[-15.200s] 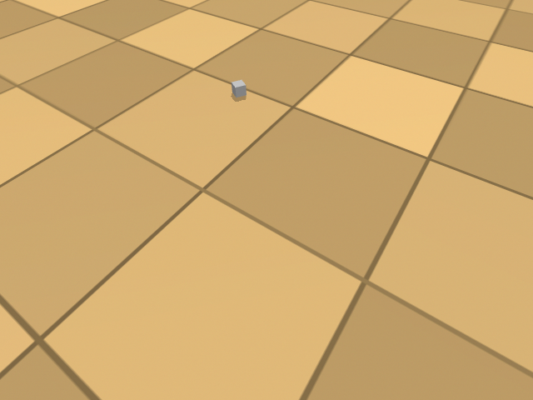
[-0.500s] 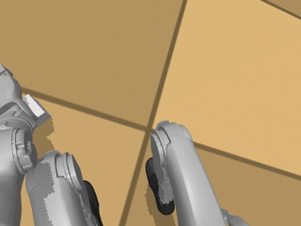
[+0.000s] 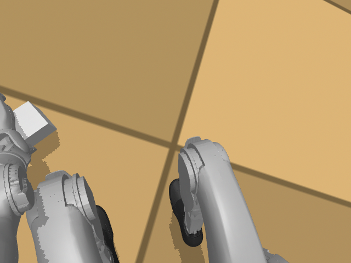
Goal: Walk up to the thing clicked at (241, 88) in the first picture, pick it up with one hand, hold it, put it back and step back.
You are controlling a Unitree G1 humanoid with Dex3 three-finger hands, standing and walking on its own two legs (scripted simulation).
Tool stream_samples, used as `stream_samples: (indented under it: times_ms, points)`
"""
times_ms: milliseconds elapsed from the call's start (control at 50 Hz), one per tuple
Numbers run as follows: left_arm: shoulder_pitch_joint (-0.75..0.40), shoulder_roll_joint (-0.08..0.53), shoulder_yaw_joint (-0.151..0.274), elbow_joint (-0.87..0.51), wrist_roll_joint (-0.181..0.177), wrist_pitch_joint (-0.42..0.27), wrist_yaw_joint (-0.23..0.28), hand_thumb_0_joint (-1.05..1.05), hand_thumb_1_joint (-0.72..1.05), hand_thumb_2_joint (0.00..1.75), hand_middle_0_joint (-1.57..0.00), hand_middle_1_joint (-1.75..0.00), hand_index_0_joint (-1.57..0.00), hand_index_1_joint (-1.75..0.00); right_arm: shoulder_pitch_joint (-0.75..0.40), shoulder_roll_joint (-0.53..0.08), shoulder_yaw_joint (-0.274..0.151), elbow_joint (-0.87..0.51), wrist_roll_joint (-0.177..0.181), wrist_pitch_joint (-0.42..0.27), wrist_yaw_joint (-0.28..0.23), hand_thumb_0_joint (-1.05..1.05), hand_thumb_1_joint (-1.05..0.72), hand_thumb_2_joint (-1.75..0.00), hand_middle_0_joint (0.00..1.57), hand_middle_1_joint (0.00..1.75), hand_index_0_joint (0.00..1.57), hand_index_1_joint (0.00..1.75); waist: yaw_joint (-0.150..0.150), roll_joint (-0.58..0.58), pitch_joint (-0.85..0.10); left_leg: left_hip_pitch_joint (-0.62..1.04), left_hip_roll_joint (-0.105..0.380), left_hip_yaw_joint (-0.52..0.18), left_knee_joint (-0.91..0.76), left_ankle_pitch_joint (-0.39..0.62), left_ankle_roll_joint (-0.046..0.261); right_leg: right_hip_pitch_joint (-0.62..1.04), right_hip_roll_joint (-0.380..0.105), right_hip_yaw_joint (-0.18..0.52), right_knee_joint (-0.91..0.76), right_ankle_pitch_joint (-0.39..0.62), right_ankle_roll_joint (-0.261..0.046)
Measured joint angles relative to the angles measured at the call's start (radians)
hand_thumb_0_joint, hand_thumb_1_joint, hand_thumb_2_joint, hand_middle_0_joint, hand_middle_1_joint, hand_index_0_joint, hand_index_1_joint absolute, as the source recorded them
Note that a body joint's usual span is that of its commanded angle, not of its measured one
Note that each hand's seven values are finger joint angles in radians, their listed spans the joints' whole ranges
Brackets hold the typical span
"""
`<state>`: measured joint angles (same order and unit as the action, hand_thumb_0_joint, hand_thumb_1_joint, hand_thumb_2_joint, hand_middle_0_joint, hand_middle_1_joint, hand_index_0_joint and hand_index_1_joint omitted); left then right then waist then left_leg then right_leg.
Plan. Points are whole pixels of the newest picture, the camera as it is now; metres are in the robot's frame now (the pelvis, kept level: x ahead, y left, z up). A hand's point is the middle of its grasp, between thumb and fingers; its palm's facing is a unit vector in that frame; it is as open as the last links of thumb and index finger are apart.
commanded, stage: rest palm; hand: left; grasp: from above
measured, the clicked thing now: (30, 124) +0.47 +0.28 -0.27
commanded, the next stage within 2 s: close in 0.92 s
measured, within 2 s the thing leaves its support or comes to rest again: neither
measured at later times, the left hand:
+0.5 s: hand (25, 127) +0.45 +0.27 -0.22, palm faces -0.32 -0.28 -0.91, open 14.4 cm
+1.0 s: hand (25, 129) +0.45 +0.28 -0.24, palm faces -0.34 -0.27 -0.90, open 13.9 cm
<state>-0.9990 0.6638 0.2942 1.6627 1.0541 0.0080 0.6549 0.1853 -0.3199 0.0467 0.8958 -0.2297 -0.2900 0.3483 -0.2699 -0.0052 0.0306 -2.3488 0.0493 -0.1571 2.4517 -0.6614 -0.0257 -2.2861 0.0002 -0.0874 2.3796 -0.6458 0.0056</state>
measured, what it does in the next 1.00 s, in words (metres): stands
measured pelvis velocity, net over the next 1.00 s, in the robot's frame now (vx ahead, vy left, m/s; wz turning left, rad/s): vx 0.00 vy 0.01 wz -0.09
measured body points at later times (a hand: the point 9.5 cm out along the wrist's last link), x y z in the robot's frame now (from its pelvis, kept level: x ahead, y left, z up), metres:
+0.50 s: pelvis +0.00 +0.01 +0.00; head +0.28 +0.07 +0.35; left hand +0.47 +0.28 -0.17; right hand -0.01 -0.24 -0.09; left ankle +0.08 +0.14 -0.28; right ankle +0.11 -0.12 -0.28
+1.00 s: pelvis +0.00 +0.01 -0.01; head +0.28 +0.08 +0.34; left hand +0.47 +0.29 -0.19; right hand -0.01 -0.23 -0.08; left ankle +0.08 +0.14 -0.28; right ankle +0.11 -0.12 -0.28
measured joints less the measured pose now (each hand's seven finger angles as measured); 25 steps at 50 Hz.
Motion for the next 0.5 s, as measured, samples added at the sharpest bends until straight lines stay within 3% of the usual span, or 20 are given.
stream_samples:
  times_ms: [80, 140, 260, 380, 500]
  points:
    - [-0.037, 0.025, 0.000, 0.043, 0.006, 0.021, 0.024, 0.00, -0.59, 1.03, -0.12, -0.95, -0.08, -0.99, -0.033, 0.000, -0.015, 0.001, -0.001, -0.011, 0.003, 0.00, -0.90, -0.90, 0.20, 0.30, 0.20, 0.30, -0.004, 0.008, -0.032, -0.007, 0.000, -0.004, 0.004, -0.017, 0.005, 0.002, 0.001, -0.004, -0.004, -0.016, 0.006]
    - [-0.065, 0.036, -0.017, 0.098, -0.009, 0.050, 0.025, 0.00, -0.59, 1.04, -0.11, -0.94, -0.07, -0.98, -0.051, -0.003, -0.017, -0.002, -0.005, -0.023, 0.011, 0.00, -0.90, -0.90, 0.20, 0.30, 0.20, 0.30, -0.006, 0.017, -0.040, -0.003, 0.002, 0.000, 0.001, -0.028, 0.012, 0.010, 0.003, -0.001, -0.012, -0.027, 0.013]
    - [-0.091, 0.052, -0.040, 0.166, -0.039, 0.052, 0.007, 0.00, -0.58, 1.02, -0.11, -0.96, -0.08, -0.99, -0.066, -0.008, 0.032, -0.019, -0.016, -0.053, 0.028, 0.00, -0.90, -0.90, 0.20, 0.30, 0.20, 0.30, -0.023, 0.005, 0.002, 0.008, 0.005, -0.003, 0.002, -0.030, 0.017, 0.022, 0.006, -0.003, -0.015, -0.025, 0.019]
    - [-0.093, 0.081, -0.022, 0.178, 0.000, -0.004, 0.040, 0.00, -0.57, 1.00, -0.11, -0.97, -0.09, -1.00, -0.054, -0.001, 0.077, -0.031, -0.029, -0.062, 0.038, 0.00, -0.90, -0.90, 0.20, 0.30, 0.20, 0.30, -0.048, -0.030, 0.053, 0.005, 0.003, -0.029, 0.024, -0.026, 0.008, 0.023, 0.009, -0.023, -0.004, -0.014, 0.014]
    - [-0.102, 0.127, 0.037, 0.187, 0.023, -0.006, 0.105, 0.00, -0.58, 1.01, -0.12, -0.95, -0.09, -0.98, -0.038, -0.007, 0.093, -0.034, -0.047, -0.066, 0.053, 0.00, -0.90, -0.90, 0.20, 0.30, 0.20, 0.30, -0.077, -0.045, 0.091, -0.001, 0.004, -0.051, 0.048, -0.031, 0.005, 0.024, 0.016, -0.040, 0.004, -0.009, 0.016]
